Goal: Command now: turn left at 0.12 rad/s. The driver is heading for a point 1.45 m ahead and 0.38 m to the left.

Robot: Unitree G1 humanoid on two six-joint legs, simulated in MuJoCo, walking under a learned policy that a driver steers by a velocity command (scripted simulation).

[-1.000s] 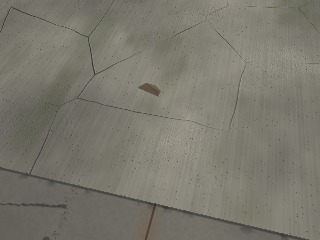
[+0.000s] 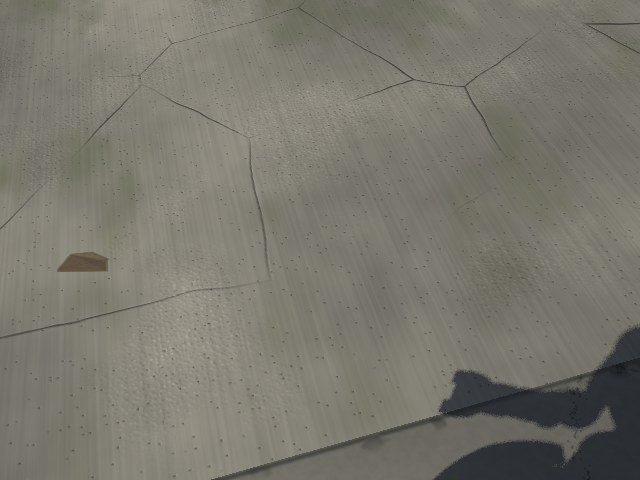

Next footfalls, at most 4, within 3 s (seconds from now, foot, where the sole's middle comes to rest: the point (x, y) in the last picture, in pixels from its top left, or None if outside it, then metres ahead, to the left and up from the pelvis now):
0.20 left None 0.01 0.13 -0.78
0.60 right None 0.08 -0.10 -0.78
1.00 left None -0.04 0.13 -0.78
1.48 right None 0.06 -0.09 -0.78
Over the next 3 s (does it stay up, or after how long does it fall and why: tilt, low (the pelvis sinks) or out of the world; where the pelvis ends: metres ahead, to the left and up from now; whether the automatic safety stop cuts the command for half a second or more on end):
stays up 0.57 0.15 -0.03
